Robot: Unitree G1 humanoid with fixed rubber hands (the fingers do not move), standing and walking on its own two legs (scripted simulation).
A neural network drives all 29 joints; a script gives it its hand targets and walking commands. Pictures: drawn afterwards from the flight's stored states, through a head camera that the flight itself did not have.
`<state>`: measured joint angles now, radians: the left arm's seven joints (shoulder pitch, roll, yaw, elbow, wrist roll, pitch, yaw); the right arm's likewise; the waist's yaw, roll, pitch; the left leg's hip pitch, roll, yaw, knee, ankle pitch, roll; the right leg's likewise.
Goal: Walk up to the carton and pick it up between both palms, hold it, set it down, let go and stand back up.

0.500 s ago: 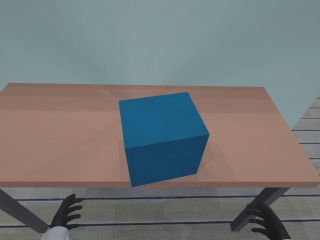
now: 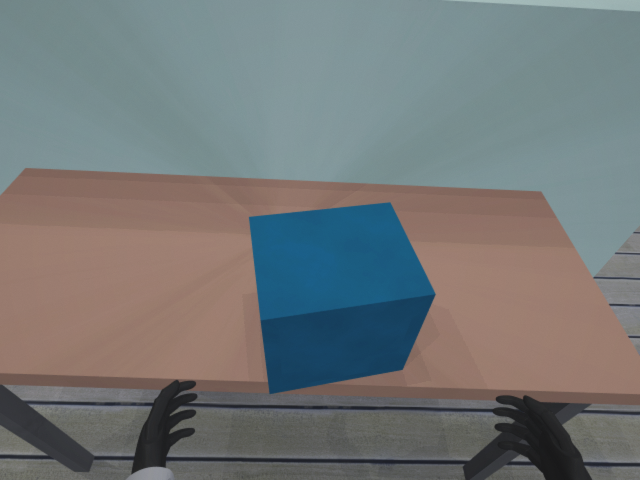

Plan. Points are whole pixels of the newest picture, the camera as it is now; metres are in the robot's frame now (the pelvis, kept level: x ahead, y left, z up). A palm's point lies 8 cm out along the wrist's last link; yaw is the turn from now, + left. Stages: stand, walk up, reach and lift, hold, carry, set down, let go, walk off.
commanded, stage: reach and lift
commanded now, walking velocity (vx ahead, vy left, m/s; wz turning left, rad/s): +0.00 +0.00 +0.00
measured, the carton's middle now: (330, 297) +0.36 -0.01 +0.01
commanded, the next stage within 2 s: none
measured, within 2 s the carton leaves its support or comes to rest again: neither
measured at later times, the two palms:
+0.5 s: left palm (176, 447) +0.16 +0.16 +0.02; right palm (559, 443) +0.17 -0.26 +0.02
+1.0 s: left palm (167, 372) +0.22 +0.17 +0.08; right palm (548, 360) +0.25 -0.25 +0.07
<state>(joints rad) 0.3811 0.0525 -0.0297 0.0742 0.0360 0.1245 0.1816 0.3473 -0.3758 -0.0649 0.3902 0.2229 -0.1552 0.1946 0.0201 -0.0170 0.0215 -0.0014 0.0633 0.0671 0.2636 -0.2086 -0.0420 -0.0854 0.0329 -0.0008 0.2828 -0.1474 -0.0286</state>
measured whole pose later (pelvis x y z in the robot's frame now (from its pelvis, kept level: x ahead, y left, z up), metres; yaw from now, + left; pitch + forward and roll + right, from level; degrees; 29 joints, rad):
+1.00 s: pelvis -0.01 -0.02 +0.00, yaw +0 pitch -2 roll +0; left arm 0.15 0.00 0.02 -0.27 -0.01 0.40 0.22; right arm 0.09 -0.41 -0.03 0.11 0.36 0.06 0.11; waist 0.03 -0.03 0.02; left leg -0.03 0.06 0.02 0.24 -0.17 -0.06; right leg -0.13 0.05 0.00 0.29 -0.13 -0.06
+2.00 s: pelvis -0.02 -0.02 +0.00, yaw +0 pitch +0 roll +0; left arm -0.51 0.11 0.19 -0.07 -0.06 0.85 0.20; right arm -0.70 -0.51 0.08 0.54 0.49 0.39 0.06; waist 0.07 -0.01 -0.04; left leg -0.12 0.07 0.01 0.29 -0.18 -0.06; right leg -0.20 0.06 0.00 0.31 -0.12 -0.06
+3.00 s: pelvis -0.02 -0.02 +0.00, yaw +3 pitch +5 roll +0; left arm -0.53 0.01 0.17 0.38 0.03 0.38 0.17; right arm -0.73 -0.32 0.01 0.92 0.26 0.05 0.07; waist 0.10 0.00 -0.04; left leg -0.23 0.06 -0.04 0.33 -0.18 -0.07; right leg -0.28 0.05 -0.04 0.32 -0.12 -0.06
